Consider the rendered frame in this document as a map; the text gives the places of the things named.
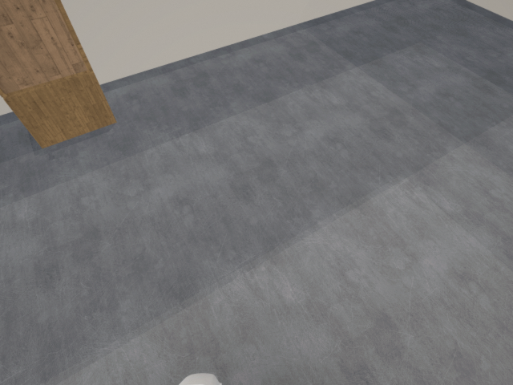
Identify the cupboard door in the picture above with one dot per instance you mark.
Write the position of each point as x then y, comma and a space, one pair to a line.
35, 45

